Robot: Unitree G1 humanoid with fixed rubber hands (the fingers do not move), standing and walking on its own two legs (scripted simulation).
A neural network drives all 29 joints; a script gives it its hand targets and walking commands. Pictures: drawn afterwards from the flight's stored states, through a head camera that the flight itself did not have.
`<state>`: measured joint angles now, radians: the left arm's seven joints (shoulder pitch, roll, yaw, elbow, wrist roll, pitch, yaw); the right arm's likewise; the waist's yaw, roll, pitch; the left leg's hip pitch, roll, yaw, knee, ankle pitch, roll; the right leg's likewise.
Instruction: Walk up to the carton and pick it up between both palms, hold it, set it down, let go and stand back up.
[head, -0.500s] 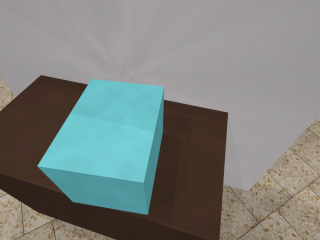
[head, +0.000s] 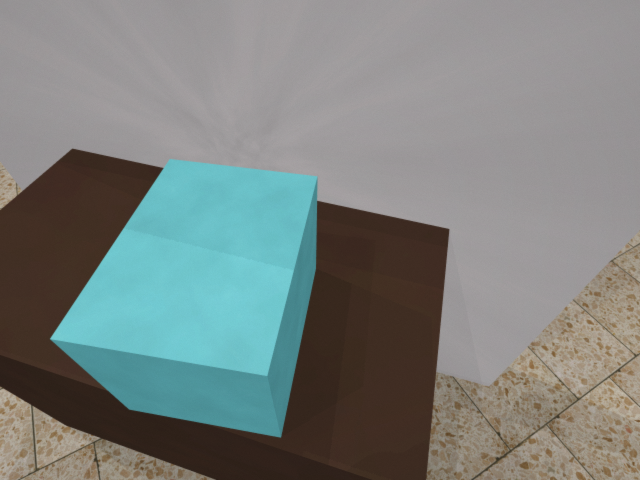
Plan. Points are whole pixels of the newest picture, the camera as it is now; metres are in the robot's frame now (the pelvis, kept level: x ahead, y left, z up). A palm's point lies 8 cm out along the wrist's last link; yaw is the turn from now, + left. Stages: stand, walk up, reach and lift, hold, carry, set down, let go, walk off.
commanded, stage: walk up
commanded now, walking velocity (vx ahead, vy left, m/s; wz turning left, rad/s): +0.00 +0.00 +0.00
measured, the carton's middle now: (223, 293) +0.35 +0.16 +0.00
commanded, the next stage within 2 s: none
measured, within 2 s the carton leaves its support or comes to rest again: neither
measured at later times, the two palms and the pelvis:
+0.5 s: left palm out of the picture -0.08 +0.29 -0.12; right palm out of the picture -0.04 -0.19 -0.16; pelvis -0.05 +0.04 +0.00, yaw +1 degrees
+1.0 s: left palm out of the picture -0.01 +0.38 -0.16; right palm out of the picture -0.15 -0.04 -0.11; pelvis -0.04 +0.15 +0.00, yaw -1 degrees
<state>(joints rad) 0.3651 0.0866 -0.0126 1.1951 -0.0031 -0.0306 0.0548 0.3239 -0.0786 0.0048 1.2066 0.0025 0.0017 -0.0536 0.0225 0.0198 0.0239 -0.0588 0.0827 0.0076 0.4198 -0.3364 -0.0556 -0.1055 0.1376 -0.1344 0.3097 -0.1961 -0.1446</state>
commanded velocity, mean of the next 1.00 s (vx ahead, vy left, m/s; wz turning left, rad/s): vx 0.05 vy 0.08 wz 0.00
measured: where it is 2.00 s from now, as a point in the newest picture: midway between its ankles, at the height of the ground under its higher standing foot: outside the picture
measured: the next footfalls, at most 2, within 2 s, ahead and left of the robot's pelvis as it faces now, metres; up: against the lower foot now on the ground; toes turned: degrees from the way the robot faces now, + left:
left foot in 0.76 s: -0.04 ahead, +0.30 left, +0.00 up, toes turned -1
right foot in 1.10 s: -0.01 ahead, +0.03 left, +0.00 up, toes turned -6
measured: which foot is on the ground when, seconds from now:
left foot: down 0.00-0.18, up 0.20-0.74, down 0.76-1.00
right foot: down 0.00-0.76, up 0.78-1.00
